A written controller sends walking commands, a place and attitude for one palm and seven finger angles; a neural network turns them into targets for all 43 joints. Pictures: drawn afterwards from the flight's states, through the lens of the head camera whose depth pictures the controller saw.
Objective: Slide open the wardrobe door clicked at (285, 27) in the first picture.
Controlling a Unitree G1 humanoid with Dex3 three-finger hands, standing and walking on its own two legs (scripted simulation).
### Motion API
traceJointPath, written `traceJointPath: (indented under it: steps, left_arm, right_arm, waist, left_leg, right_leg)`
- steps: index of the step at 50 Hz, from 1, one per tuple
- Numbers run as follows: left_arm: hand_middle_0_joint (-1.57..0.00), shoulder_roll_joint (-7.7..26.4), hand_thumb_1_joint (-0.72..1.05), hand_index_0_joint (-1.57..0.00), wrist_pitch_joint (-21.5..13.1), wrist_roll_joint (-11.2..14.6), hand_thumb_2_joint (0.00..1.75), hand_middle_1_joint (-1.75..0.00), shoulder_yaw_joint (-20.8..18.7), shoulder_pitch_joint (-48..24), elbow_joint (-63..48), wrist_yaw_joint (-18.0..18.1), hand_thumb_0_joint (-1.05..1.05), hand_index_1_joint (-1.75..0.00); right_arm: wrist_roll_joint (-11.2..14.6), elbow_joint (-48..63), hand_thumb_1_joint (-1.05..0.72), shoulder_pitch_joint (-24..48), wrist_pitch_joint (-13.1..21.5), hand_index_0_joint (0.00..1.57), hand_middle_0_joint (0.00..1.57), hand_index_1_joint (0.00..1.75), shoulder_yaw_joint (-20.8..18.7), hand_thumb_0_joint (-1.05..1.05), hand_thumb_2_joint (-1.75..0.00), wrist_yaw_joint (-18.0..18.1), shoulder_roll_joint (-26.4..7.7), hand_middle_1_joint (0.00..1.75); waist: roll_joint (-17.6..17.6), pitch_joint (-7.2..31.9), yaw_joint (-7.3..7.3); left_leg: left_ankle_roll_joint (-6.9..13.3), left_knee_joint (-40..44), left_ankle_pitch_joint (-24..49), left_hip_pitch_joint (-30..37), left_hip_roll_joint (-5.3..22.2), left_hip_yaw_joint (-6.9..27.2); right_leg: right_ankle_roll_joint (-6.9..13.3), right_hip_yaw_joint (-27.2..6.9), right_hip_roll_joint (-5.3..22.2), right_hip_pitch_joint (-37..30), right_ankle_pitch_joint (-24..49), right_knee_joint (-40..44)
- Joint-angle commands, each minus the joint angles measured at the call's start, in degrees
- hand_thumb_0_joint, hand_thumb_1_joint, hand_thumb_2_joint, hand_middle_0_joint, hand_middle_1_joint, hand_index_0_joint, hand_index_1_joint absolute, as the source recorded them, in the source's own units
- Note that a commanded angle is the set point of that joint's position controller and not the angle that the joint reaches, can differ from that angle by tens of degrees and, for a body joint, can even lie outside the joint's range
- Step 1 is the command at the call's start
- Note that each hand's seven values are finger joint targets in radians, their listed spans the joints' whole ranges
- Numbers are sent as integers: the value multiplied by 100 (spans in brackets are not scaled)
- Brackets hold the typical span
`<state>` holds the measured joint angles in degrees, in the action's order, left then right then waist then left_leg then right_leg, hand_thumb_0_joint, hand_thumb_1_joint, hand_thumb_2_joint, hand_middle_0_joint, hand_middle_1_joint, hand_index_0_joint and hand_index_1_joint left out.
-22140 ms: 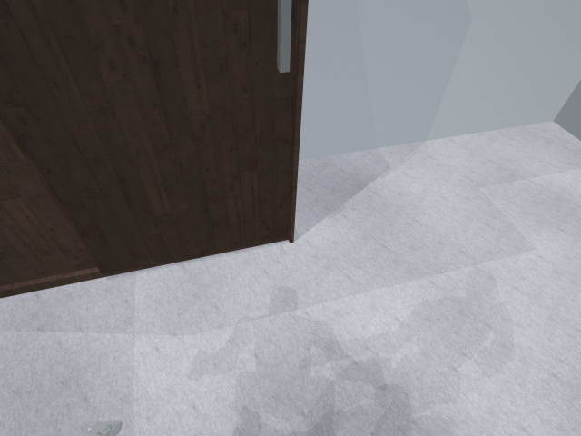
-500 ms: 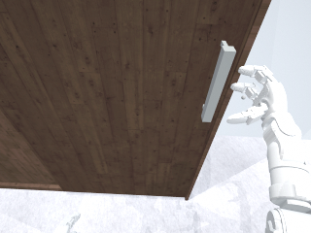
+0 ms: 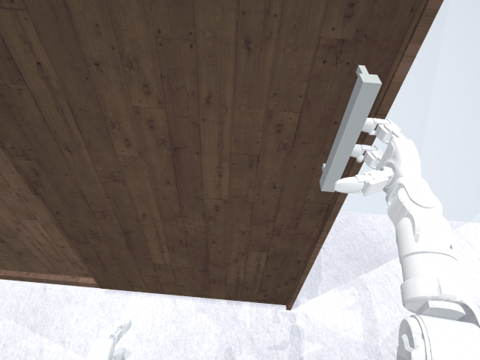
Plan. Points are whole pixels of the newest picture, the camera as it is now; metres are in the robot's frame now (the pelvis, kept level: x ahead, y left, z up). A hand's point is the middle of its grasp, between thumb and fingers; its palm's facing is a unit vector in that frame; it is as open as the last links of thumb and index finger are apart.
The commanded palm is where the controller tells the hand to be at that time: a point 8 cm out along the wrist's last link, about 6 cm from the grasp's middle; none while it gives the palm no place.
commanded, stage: feel for the door with the fingertips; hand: right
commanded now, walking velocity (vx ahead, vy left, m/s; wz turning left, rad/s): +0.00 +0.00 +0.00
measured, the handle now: (342, 134) +0.47 -0.13 +0.17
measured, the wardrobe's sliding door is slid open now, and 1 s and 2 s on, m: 0.00 0.00 0.00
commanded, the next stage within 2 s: slide the fingers in behind the handle in 0.46 s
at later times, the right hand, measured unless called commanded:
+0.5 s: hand (360, 147) +0.43 -0.15 +0.18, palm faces -0.02 +1.00 +0.02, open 13.9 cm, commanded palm +0.40 -0.21 +0.17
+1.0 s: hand (365, 155) +0.41 -0.16 +0.17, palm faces -0.02 +1.00 +0.02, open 14.0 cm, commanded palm +0.39 -0.21 +0.17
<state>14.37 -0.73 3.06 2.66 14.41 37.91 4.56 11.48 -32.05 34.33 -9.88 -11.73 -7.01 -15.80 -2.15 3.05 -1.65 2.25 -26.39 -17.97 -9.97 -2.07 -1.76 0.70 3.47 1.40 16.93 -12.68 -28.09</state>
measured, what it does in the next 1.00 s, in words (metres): stands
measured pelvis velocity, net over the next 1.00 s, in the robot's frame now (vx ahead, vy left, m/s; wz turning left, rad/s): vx -0.01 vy -0.01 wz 0.00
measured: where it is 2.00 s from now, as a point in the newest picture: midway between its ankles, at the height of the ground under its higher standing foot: outside the picture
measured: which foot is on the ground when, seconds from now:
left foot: down 0.00-1.00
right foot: down 0.00-1.00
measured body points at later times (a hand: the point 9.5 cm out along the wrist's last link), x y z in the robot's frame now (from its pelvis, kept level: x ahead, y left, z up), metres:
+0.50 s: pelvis +0.00 +0.00 +0.00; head +0.00 +0.01 +0.45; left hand +0.12 +0.25 -0.11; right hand +0.42 -0.21 +0.18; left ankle -0.05 +0.09 -0.74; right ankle +0.02 -0.11 -0.74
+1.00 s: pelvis -0.01 -0.01 +0.00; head -0.01 +0.00 +0.45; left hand +0.10 +0.25 -0.11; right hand +0.41 -0.21 +0.17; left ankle -0.05 +0.09 -0.74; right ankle +0.02 -0.11 -0.74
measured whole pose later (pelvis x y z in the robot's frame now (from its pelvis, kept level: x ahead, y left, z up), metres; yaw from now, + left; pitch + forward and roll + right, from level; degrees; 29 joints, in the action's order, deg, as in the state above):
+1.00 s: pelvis -0.01 -0.01 +0.00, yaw +0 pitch +2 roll +1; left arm 15.0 -1.6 3.5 1.6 17.0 39.3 4.1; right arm 11.1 -35.6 36.8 -3.6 -11.0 -7.6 -16.4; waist -1.4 3.0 -1.8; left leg 1.9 -26.9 -17.6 -10.8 -2.1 -1.8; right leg 1.2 3.4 1.5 18.2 -12.8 -29.4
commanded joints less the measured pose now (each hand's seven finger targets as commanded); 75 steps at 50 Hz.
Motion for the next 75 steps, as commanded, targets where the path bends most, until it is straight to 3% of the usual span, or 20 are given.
traceJointPath:
  steps: [1, 8, 11, 14, 17, 20, 23, 28, 33, 37, 39, 43, 45, 50, 53, 57, 61, 65, 72, 75]
  left_arm:
    - [-20, 732, 90, -20, -324, -32, 90, -30, -321, -376, -801, 52, 0, -30]
    - [-20, 805, 90, -20, -230, 14, 90, -30, -331, -316, -669, 64, 0, -30]
    - [-20, 788, 90, -20, -245, 23, 90, -30, -326, -331, -680, 81, 0, -30]
    - [-20, 825, 90, -20, -312, -4, 90, -30, -351, -256, -637, 109, 0, -30]
    - [-20, 789, 90, -20, -374, -14, 90, -30, -350, -202, -596, 77, 0, -30]
    - [-20, 801, 90, -20, -374, -28, 90, -30, -368, -118, -531, 32, 0, -30]
    - [-20, 869, 90, -20, -283, -44, 90, -30, -371, -24, -496, 17, 0, -30]
    - [-20, 824, 90, -20, -253, -31, 90, -30, -372, -16, -585, -7, 0, -30]
    - [-20, 859, 90, -20, -229, -32, 90, -30, -389, 21, -629, -9, 0, -30]
    - [-20, 801, 90, -20, -256, -7, 90, -30, -377, -41, -671, -14, 0, -30]
    - [-20, 810, 90, -20, -292, -4, 90, -30, -387, -72, -701, -14, 0, -30]
    - [-20, 811, 90, -20, -349, 0, 90, -30, -390, -85, -689, 1, 0, -30]
    - [-20, 778, 90, -20, -387, 26, 90, -30, -380, -135, -657, -12, 0, -30]
    - [-20, 805, 90, -20, -362, 47, 90, -30, -356, -203, -603, -12, 0, -30]
    - [-20, 833, 90, -20, -372, 3, 90, -30, -371, -166, -598, 6, 0, -30]
    - [-20, 760, 90, -20, -388, -18, 90, -30, -349, -190, -583, -9, 0, -30]
    - [-20, 739, 90, -20, -397, -36, 90, -30, -365, -202, -588, -52, 0, -30]
    - [-20, 754, 90, -20, -300, -39, 90, -30, -343, -238, -619, -59, 0, -30]
    - [-20, 662, 90, -20, -268, -28, 90, -30, -345, -376, -748, -74, 0, -30]
    - [-20, 673, 90, -20, -279, -17, 90, -30, -349, -382, -681, -51, 0, -30]
  right_arm:
    - [100, 1761, 50, 2620, 846, 30, 30, 120, -475, 0, -30, 22, -1276, 120]
    - [-7, 1073, 50, 2633, 461, 30, 30, 120, -225, 0, -30, -140, -1197, 120]
    - [27, 1184, 50, 3057, 420, 30, 30, 120, -93, 0, -30, -176, -1091, 120]
    - [112, 1205, 50, 3308, 634, 30, 30, 120, -298, 0, -30, -166, -1313, 120]
    - [94, 1229, 50, 3484, 864, 30, 30, 120, -176, 0, -30, -121, -1138, 120]
    - [6, 811, 50, 3297, 890, 30, 30, 120, -191, 0, -30, -27, -1108, 120]
    - [-43, 211, 50, 3121, 755, 30, 30, 120, -431, 0, -30, 31, -1367, 120]
    - [-74, 282, 50, 3398, 765, 30, 30, 120, -151, 0, -30, 2, -1061, 120]
    - [-57, 209, 50, 3034, 868, 30, 30, 120, -455, 0, -30, -20, -1381, 120]
    - [-64, 434, 50, 3260, 968, 30, 30, 120, -278, 0, -30, -53, -1195, 120]
    - [-52, 801, 50, 3360, 1091, 30, 30, 120, -397, 0, -30, -37, -1392, 120]
    - [10, 1056, 50, 3179, 1210, 30, 30, 120, -394, 0, -30, -62, -1387, 120]
    - [25, 1071, 50, 3185, 1151, 30, 30, 120, -133, 0, -30, -84, -1054, 120]
    - [12, 743, 50, 3178, 791, 30, 30, 120, 38, 0, -30, -24, -860, 120]
    - [22, 811, 50, 3273, 753, 30, 30, 120, -167, 0, -30, 96, -1023, 120]
    - [-38, 935, 50, 3554, 894, 30, 30, 120, 26, 0, -30, 195, -786, 120]
    - [-73, 1035, 50, 3282, 982, 30, 30, 120, 29, 0, -30, 277, -689, 120]
    - [-69, 724, 50, 2798, 796, 30, 30, 120, -166, 0, -30, 289, -822, 120]
    - [-99, 1516, 50, 2895, 792, 30, 30, 120, 204, 0, -30, 320, -409, 120]
    - [-83, 1515, 50, 3098, 749, 30, 30, 120, 390, 0, -30, 335, -262, 120]
  waist:
    - [494, 1808, 134]
    - [214, 1166, -23]
    - [44, 1302, -85]
    - [333, 1559, -87]
    - [81, 1832, -76]
    - [118, 1774, -53]
    - [501, 1492, -33]
    - [352, 1404, -105]
    - [545, 1511, 18]
    - [306, 1421, -30]
    - [114, 1722, 21]
    - [177, 1794, 24]
    - [37, 1670, -26]
    - [153, 1181, -87]
    - [314, 1362, -30]
    - [209, 1571, -92]
    - [106, 1791, -10]
    - [545, 1505, 88]
    - [181, 1584, 65]
    - [312, 1393, -45]
  left_leg:
    - [-133, 217, 2827, 139, 78, 206]
    - [-183, 378, 2351, -283, 113, 224]
    - [-133, 377, 2171, -415, 95, 195]
    - [-136, 337, 2277, -336, 78, 199]
    - [-104, 241, 2336, -341, 68, 170]
    - [-104, 225, 2252, -446, 54, 143]
    - [-146, 280, 2144, -359, 79, 156]
    - [-139, 256, 2224, -444, 77, 147]
    - [-139, 240, 2177, -281, 79, 177]
    - [-124, 284, 1949, -444, 60, 193]
    - [-105, 266, 2031, -333, 57, 223]
    - [-102, 274, 2063, -257, 27, 193]
    - [-95, 291, 2008, -414, 13, 167]
    - [-115, 416, 1525, -682, 18, 133]
    - [-107, 420, 1525, -576, 21, 130]
    - [-82, 344, 1620, -612, 11, 107]
    - [-65, 288, 1868, -517, 4, 99]
    - [-97, 329, 1990, -278, 21, 118]
    - [-76, 328, 2277, -219, 17, 129]
    - [-95, 383, 2068, -389, 0, 101]
  right_leg:
    - [269, -236, -82, -1296, 1695, 10]
    - [280, -204, -96, -1111, 1251, 12]
    - [265, -281, -96, -1231, 1244, 0]
    - [282, -320, -90, -1299, 1342, -34]
    - [240, -348, -94, -1482, 1504, -70]
    - [235, -372, -72, -1453, 1534, -85]
    - [265, -315, -85, -1065, 1264, -42]
    - [274, -303, -82, -1075, 1324, -72]
    - [281, -277, -81, -943, 1212, -44]
    - [275, -269, -69, -996, 1070, -27]
    - [280, -286, -62, -1183, 1203, -44]
    - [274, -280, -30, -1301, 1301, -28]
    - [255, -298, -33, -1369, 1275, -27]
    - [249, -344, -31, -1152, 856, 68]
    - [256, -374, -30, -1208, 932, 66]
    - [219, -415, -26, -1408, 1098, 32]
    - [197, -400, -9, -1590, 1395, 6]
    - [227, -327, -30, -1188, 1267, 75]
    - [223, -285, -37, -1469, 1566, 51]
    - [223, -338, -26, -1492, 1407, 60]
